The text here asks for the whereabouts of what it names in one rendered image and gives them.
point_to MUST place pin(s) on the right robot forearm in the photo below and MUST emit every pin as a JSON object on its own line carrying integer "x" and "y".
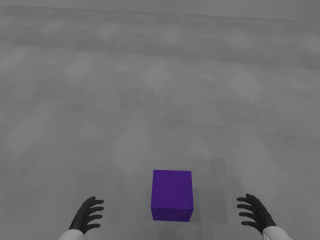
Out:
{"x": 274, "y": 233}

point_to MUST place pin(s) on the left robot forearm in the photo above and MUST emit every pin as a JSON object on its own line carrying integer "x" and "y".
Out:
{"x": 72, "y": 234}

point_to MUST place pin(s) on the robot left hand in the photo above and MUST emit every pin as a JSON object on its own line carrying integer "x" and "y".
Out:
{"x": 82, "y": 217}

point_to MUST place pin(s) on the carton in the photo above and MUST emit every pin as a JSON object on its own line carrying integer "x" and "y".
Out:
{"x": 172, "y": 195}

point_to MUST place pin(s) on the robot right hand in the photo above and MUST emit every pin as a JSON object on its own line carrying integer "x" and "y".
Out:
{"x": 260, "y": 215}

